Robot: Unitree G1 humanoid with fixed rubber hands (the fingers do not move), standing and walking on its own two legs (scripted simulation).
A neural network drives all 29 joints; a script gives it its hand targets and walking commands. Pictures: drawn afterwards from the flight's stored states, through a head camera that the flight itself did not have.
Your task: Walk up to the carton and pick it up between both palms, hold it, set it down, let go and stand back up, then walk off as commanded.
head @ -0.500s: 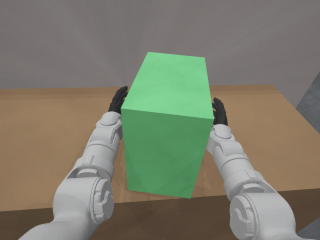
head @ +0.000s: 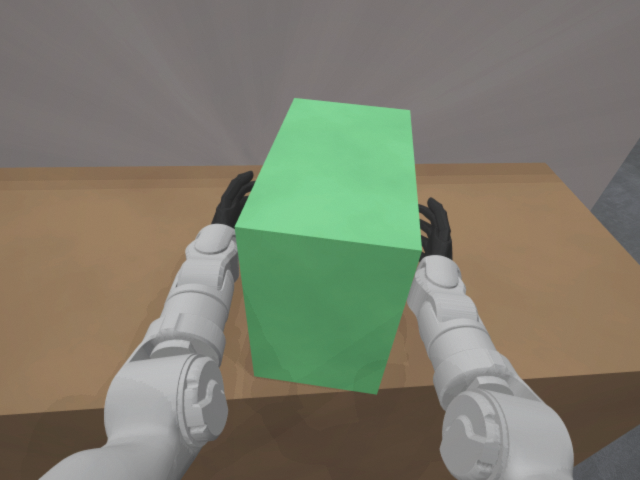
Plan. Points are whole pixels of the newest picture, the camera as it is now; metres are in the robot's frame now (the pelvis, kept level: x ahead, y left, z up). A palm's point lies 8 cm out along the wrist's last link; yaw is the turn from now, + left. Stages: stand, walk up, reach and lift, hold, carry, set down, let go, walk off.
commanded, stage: set down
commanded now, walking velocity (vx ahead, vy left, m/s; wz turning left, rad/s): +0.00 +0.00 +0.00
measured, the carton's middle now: (333, 240) +0.46 +0.01 +0.08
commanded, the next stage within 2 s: none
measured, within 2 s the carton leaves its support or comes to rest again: neither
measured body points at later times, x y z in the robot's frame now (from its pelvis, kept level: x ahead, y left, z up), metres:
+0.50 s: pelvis +0.00 +0.00 +0.00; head +0.00 +0.03 +0.45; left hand +0.43 +0.16 +0.11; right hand +0.41 -0.12 +0.10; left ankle +0.04 +0.13 -0.74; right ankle -0.03 -0.12 -0.74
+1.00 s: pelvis +0.01 +0.01 +0.00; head +0.06 +0.04 +0.44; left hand +0.45 +0.16 +0.07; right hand +0.42 -0.13 +0.06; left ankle +0.04 +0.13 -0.74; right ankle -0.03 -0.12 -0.74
